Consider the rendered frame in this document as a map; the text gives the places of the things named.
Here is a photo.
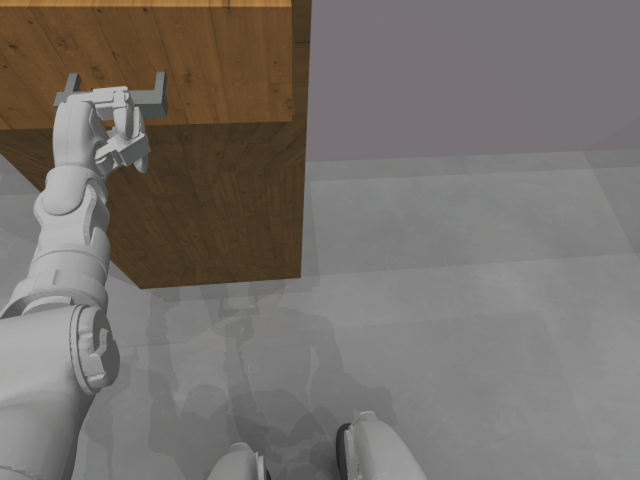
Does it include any robot left shin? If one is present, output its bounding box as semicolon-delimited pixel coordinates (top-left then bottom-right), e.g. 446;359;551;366
229;443;252;453

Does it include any cabinet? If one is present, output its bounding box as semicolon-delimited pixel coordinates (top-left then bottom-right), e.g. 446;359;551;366
0;0;312;289

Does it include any left robot hand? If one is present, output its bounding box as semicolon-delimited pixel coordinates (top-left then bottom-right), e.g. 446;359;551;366
53;86;151;184

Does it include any robot left forearm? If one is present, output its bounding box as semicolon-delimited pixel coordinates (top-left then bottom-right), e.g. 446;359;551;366
0;165;111;319

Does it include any drawer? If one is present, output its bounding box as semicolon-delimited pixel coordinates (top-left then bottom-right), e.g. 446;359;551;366
0;0;292;130

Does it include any handle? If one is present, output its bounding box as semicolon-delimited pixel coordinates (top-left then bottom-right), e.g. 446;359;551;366
53;72;168;119

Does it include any robot left upper arm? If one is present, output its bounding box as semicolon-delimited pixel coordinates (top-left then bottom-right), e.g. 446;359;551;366
0;304;120;480

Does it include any robot right thigh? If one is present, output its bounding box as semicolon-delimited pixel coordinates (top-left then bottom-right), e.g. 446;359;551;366
344;420;427;480

